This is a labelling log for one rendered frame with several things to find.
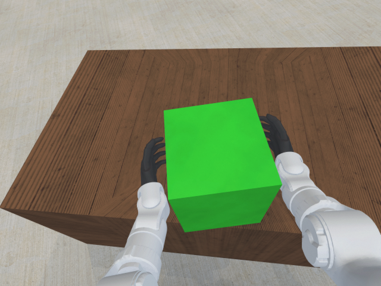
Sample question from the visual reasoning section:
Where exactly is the carton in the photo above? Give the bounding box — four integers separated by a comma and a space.
164, 98, 282, 232

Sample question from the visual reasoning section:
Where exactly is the right robot hand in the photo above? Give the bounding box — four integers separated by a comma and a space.
259, 114, 294, 158

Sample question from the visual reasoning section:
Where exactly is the left robot hand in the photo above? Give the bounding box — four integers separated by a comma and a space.
140, 137, 166, 185

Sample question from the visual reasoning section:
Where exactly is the left robot upper arm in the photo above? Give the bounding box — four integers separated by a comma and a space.
96, 270, 158, 286

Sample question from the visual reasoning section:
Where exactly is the right robot forearm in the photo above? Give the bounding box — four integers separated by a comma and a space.
275, 152, 381, 239

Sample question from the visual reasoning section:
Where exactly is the right robot upper arm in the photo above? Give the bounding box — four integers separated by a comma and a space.
302, 210, 381, 286

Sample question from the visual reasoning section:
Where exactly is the left robot forearm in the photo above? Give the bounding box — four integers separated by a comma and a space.
101, 182, 170, 282

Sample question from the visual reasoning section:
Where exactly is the pedestal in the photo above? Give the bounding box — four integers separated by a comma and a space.
0, 46, 381, 268

